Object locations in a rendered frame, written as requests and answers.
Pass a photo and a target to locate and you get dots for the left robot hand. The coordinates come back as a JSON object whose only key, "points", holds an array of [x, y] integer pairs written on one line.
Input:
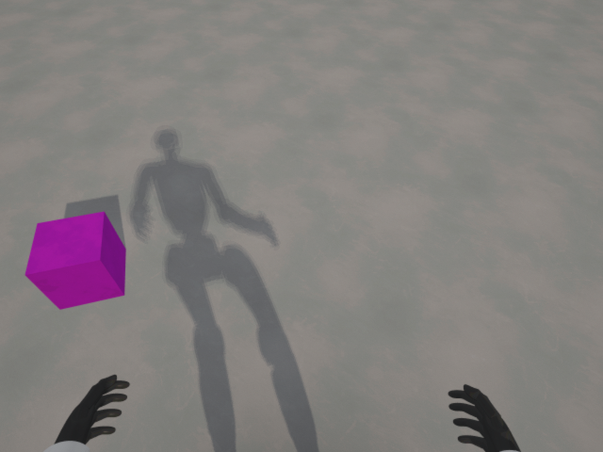
{"points": [[78, 426]]}

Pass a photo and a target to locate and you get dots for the carton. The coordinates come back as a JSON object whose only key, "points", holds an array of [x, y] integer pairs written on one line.
{"points": [[78, 260]]}

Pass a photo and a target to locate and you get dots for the right robot hand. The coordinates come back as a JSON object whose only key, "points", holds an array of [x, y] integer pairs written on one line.
{"points": [[496, 434]]}

